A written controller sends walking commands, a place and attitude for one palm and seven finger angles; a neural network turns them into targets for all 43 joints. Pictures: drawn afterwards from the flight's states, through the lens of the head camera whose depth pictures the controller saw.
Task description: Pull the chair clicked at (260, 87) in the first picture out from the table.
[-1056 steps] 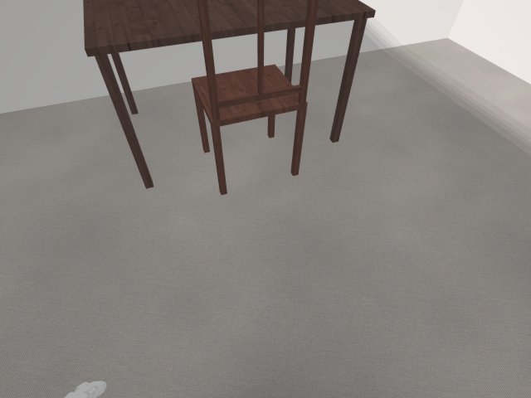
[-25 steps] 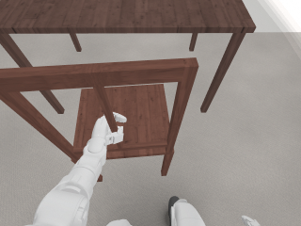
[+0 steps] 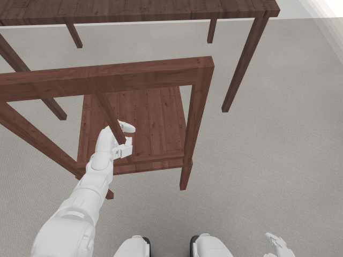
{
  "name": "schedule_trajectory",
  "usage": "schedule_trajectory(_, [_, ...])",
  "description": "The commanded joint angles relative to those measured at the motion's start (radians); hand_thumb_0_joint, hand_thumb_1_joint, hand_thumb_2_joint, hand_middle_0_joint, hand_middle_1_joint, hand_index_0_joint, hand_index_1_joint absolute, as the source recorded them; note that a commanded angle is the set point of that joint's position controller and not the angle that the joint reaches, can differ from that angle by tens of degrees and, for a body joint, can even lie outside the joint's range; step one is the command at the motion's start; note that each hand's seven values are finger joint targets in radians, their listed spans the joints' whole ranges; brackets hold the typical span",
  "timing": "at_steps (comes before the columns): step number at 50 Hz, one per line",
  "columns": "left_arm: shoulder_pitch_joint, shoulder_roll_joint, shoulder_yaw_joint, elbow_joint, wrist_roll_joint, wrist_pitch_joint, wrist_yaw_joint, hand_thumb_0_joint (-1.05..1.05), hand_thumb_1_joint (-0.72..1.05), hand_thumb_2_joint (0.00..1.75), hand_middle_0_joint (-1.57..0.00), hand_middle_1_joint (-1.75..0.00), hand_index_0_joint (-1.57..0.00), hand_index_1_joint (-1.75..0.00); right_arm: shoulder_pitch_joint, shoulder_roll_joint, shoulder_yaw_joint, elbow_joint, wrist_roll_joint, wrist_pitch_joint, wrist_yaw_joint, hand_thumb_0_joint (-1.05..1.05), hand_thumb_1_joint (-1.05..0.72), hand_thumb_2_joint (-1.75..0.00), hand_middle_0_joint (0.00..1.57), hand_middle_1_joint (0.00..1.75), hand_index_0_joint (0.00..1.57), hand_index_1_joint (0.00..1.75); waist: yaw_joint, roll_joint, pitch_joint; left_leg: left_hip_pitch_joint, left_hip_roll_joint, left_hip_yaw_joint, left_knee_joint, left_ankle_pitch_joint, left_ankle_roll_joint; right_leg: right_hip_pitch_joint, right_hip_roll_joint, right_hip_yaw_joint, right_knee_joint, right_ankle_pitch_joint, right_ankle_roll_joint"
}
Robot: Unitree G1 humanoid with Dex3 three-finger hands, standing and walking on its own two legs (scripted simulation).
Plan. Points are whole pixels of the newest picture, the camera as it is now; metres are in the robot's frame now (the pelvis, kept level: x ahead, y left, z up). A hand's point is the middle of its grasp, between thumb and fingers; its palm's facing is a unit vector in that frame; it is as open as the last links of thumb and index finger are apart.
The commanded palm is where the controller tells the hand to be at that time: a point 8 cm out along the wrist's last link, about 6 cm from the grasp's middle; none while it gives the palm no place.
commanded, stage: step backward, pulling the chair out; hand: left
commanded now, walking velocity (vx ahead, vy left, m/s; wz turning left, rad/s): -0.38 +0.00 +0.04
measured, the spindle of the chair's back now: (119, 134) +0.40 +0.14 -0.04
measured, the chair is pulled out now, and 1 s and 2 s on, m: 0.35 0.56 0.71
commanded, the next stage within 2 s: stop walking, hand still on the chair in 1.12 s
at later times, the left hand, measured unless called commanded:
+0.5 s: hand (125, 184) +0.28 +0.12 -0.06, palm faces -0.03 -0.98 -0.17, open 5.2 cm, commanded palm +0.28 +0.17 -0.06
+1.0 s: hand (120, 235) +0.17 +0.12 -0.05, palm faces -0.04 -0.99 -0.17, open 5.1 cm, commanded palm +0.16 +0.17 -0.05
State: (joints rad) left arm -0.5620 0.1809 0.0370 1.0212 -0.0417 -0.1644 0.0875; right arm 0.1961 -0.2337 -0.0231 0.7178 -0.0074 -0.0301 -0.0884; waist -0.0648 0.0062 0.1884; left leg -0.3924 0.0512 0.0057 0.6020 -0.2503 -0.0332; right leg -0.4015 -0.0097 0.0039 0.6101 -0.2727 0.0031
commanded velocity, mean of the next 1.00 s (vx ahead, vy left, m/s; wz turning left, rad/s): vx -0.38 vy -0.05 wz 0.02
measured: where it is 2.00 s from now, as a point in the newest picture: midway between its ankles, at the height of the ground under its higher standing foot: outside the picture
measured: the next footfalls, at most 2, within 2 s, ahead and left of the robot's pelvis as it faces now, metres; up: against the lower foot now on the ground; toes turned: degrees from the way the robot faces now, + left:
left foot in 0.30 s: -0.04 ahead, +0.14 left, +0.00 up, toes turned +3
right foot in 0.50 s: -0.03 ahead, -0.12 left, +0.00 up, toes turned -1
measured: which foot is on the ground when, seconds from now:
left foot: down 0.00-0.08, up 0.10-0.28, down 0.30-0.56, up 0.58-0.78, down 0.80-1.00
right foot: down 0.00-0.34, up 0.36-0.48, down 0.50-0.84, up 0.86-1.00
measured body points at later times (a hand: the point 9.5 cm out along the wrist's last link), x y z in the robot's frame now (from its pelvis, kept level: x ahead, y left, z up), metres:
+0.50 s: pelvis -0.09 +0.00 +0.00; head +0.00 -0.01 +0.44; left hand +0.27 +0.17 -0.04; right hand +0.00 -0.25 -0.13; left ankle -0.08 +0.14 -0.73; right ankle -0.07 -0.12 -0.72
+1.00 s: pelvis -0.20 +0.01 +0.01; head -0.11 -0.01 +0.44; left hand +0.16 +0.17 -0.04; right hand -0.12 -0.25 -0.13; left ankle -0.18 +0.16 -0.73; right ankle -0.18 -0.11 -0.72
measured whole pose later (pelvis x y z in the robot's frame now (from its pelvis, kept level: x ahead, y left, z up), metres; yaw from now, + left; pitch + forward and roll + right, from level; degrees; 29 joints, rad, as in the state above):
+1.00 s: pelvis -0.20 +0.01 +0.01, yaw -1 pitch +1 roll +0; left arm -0.55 0.15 0.02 1.05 -0.05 -0.18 0.08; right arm 0.23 -0.22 -0.03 0.73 0.00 -0.02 -0.07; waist -0.04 0.02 0.18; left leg -0.32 0.09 0.03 0.55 -0.24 -0.05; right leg -0.36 0.00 -0.01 0.65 -0.36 0.01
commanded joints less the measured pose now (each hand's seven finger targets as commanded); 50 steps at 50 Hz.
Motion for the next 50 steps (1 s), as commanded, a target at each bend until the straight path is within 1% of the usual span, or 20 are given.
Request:
schedule_trajectory(1, [-0.295,0.121,0.006,-0.216,0.041,-0.117,0.001,0.0,0.9,0.9,-0.5,-1.45,-0.5,-1.45,0.089,-0.138,-0.047,-0.056,0.015,-0.019,0.009,0.0,-0.9,-0.9,0.2,0.3,0.2,0.3,-0.001,0.157,-0.584,0.348,0.199,-0.139,0.042,0.805,0.077,0.226,-0.046,0.03,-0.135,0.322,-0.019])
schedule_trajectory(4, [-0.262,0.225,0.056,-0.154,0.018,-0.112,0.012,0.0,0.9,0.9,-0.5,-1.45,-0.5,-1.45,0.073,-0.144,-0.056,-0.061,0.045,-0.028,-0.027,0.0,-0.9,-0.9,0.2,0.3,0.2,0.3,0.013,-0.114,-0.585,0.057,0.003,-0.031,0.234,-0.13,-0.027,0.371,-0.3,0.224,-0.173,0.861,-0.126])
schedule_trajectory(6, [-0.257,0.205,0.048,-0.131,0.025,-0.084,0.013,0.0,0.9,0.9,-0.5,-1.45,-0.5,-1.45,0.024,-0.132,-0.034,-0.055,0.034,-0.038,-0.033,0.0,-0.9,-0.9,0.2,0.3,0.2,0.3,0.045,-0.069,-0.554,-0.033,-0.015,-0.117,0.367,-0.303,-0.024,0.331,-0.382,0.241,-0.168,0.786,-0.173])
schedule_trajectory(11, [-0.243,0.163,0.034,-0.113,0.015,-0.043,0.019,0.0,0.9,0.9,-0.5,-1.45,-0.5,-1.45,0.054,-0.142,-0.016,-0.021,0.031,-0.019,-0.053,0.0,-0.9,-0.9,0.2,0.3,0.2,0.3,0.034,-0.133,-0.595,0.047,-0.014,-0.061,0.052,-0.181,-0.03,0.408,-0.303,0.126,-0.119,0.836,-0.111])
schedule_trajectory(13, [-0.267,0.133,-0.001,-0.14,0.002,-0.039,0.013,0.0,0.9,0.9,-0.5,-1.45,-0.5,-1.45,0.072,-0.149,-0.022,-0.018,0.035,-0.009,-0.064,0.0,-0.9,-0.9,0.2,0.3,0.2,0.3,0.017,-0.135,-0.598,0.162,0.021,-0.025,-0.135,0.031,-0.014,0.363,-0.244,0.091,-0.091,0.736,-0.063])
schedule_trajectory(15, [-0.293,0.094,-0.036,-0.176,-0.01,-0.041,0.006,0.0,0.9,0.9,-0.5,-1.45,-0.5,-1.45,0.077,-0.185,-0.045,-0.046,0.039,0.006,-0.064,0.0,-0.9,-0.9,0.2,0.3,0.2,0.3,0.019,0.005,-0.57,0.28,0.152,-0.086,-0.202,0.461,0.044,0.239,-0.106,0.012,-0.037,0.498,0.012])
schedule_trajectory(17, [-0.363,0.046,-0.061,-0.233,0.0,-0.06,-0.008,0.0,0.9,0.9,-0.5,-1.45,-0.5,-1.45,0.035,-0.145,-0.033,-0.079,0.01,0.011,-0.043,0.0,-0.9,-0.9,0.2,0.3,0.2,0.3,0.018,0.27,-0.525,0.258,0.253,-0.188,-0.195,0.615,0.117,0.116,-0.048,-0.01,0.149,0.033,0.015])
schedule_trajectory(18, [-0.362,0.05,-0.048,-0.217,0.009,-0.063,-0.007,0.0,0.9,0.9,-0.5,-1.45,-0.5,-1.45,0.035,-0.132,-0.03,-0.073,-0.001,0.006,-0.031,0.0,-0.9,-0.9,0.2,0.3,0.2,0.3,0.024,0.292,-0.488,0.264,0.287,-0.22,-0.194,0.679,0.149,0.055,-0.035,-0.003,0.214,-0.157,0.005])
schedule_trajectory(21, [-0.359,0.044,-0.041,-0.18,0.018,-0.084,0.0,0.0,0.9,0.9,-0.5,-1.45,-0.5,-1.45,0.101,-0.147,-0.052,-0.043,0.008,-0.007,0.0,0.0,-0.9,-0.9,0.2,0.3,0.2,0.3,0.013,0.211,-0.512,0.564,0.275,-0.188,-0.042,1.054,0.153,-0.048,-0.014,0.01,0.055,-0.115,-0.008])
schedule_trajectory(24, [-0.359,0.096,-0.015,-0.133,0.033,-0.111,-0.001,0.0,0.9,0.9,-0.5,-1.45,-0.5,-1.45,0.119,-0.151,-0.049,-0.016,0.01,-0.024,0.011,0.0,-0.9,-0.9,0.2,0.3,0.2,0.3,0.006,0.224,-0.516,0.543,0.243,-0.163,0.029,1.013,0.113,0.069,-0.012,0.005,-0.158,0.054,-0.009])
schedule_trajectory(26, [-0.346,0.113,-0.003,-0.124,0.043,-0.125,-0.003,0.0,0.9,0.9,-0.5,-1.45,-0.5,-1.45,0.105,-0.139,-0.041,-0.012,0.022,-0.024,0.01,0.0,-0.9,-0.9,0.2,0.3,0.2,0.3,0.008,0.135,-0.55,0.366,0.177,-0.074,0.112,0.783,0.057,0.264,-0.085,0.038,-0.222,0.547,-0.027])
schedule_trajectory(28, [-0.341,0.206,0.054,-0.097,0.02,-0.118,0.01,0.0,0.9,0.9,-0.5,-1.45,-0.5,-1.45,0.074,-0.145,-0.06,-0.025,0.047,-0.038,-0.02,0.0,-0.9,-0.9,0.2,0.3,0.2,0.3,0.022,-0.177,-0.572,0.048,0.01,-0.033,0.276,-0.172,-0.029,0.417,-0.315,0.228,-0.174,0.952,-0.139])
schedule_trajectory(30, [-0.295,0.202,0.056,-0.066,0.024,-0.085,0.011,0.0,0.9,0.9,-0.5,-1.45,-0.5,-1.45,0.039,-0.14,-0.04,-0.018,0.038,-0.051,-0.027,0.0,-0.9,-0.9,0.2,0.3,0.2,0.3,0.052,-0.094,-0.545,-0.051,0.001,-0.13,0.394,-0.312,-0.027,0.382,-0.397,0.239,-0.148,0.898,-0.198])
schedule_trajectory(34, [-0.261,0.201,0.072,-0.059,0.019,-0.063,0.025,0.0,0.9,0.9,-0.5,-1.45,-0.5,-1.45,0.038,-0.136,-0.018,-0.003,0.035,-0.038,-0.042,0.0,-0.9,-0.9,0.2,0.3,0.2,0.3,0.045,-0.113,-0.568,-0.006,-0.016,-0.069,0.192,-0.24,-0.035,0.431,-0.334,0.147,-0.115,0.915,-0.144])
schedule_trajectory(38, [-0.268,0.139,0.011,-0.124,0.001,-0.052,0.016,0.0,0.9,0.9,-0.5,-1.45,-0.5,-1.45,0.072,-0.148,-0.022,-0.01,0.035,-0.016,-0.062,0.0,-0.9,-0.9,0.2,0.3,0.2,0.3,0.023,-0.164,-0.59,0.172,0.016,-0.004,-0.13,0.027,-0.021,0.351,-0.248,0.077,-0.096,0.69,-0.064])
schedule_trajectory(41, [-0.293,0.057,-0.049,-0.183,-0.005,-0.058,0.002,0.0,0.9,0.9,-0.5,-1.45,-0.5,-1.45,0.086,-0.182,-0.051,-0.057,0.035,0.005,-0.048,0.0,-0.9,-0.9,0.2,0.3,0.2,0.3,0.02,0.068,-0.549,0.305,0.203,-0.101,-0.173,0.556,0.076,0.185,-0.054,-0.011,0.019,0.344,0.024])
schedule_trajectory(42, [-0.35,0.034,-0.066,-0.24,0.0,-0.069,-0.007,0.0,0.9,0.9,-0.5,-1.45,-0.5,-1.45,0.04,-0.153,-0.04,-0.085,0.013,0.005,-0.038,0.0,-0.9,-0.9,0.2,0.3,0.2,0.3,0.016,0.264,-0.529,0.28,0.257,-0.178,-0.193,0.63,0.121,0.12,-0.046,-0.018,0.143,0.085,0.021])
schedule_trajectory(44, [-0.341,0.062,-0.025,-0.248,0.008,-0.076,0.0,0.0,0.9,0.9,-0.5,-1.45,-0.5,-1.45,0.05,-0.136,-0.043,-0.074,-0.001,0.003,-0.017,0.0,-0.9,-0.9,0.2,0.3,0.2,0.3,0.027,0.293,-0.476,0.303,0.324,-0.24,-0.184,0.742,0.193,0.015,-0.014,0.008,0.278,-0.232,0.005])
schedule_trajectory(46, [-0.329,0.034,-0.045,-0.209,0.017,-0.083,-0.003,0.0,0.9,0.9,-0.5,-1.45,-0.5,-1.45,0.093,-0.148,-0.057,-0.059,0.007,-0.001,0.007,0.0,-0.9,-0.9,0.2,0.3,0.2,0.3,0.016,0.242,-0.49,0.506,0.297,-0.203,-0.082,0.961,0.172,-0.045,-0.015,0.025,0.137,-0.169,-0.005])
schedule_trajectory(50, [-0.306,0.085,-0.017,-0.14,0.029,-0.107,-0.008,0.0,0.9,0.9,-0.5,-1.45,-0.5,-1.45,0.106,-0.151,-0.05,-0.034,0.012,-0.022,0.017,0.0,-0.9,-0.9,0.2,0.3,0.2,0.3,0.017,0.245,-0.479,0.458,0.257,-0.17,-0.018,0.819,0.118,0.111,-0.016,0.021,-0.167,0.016,-0.004])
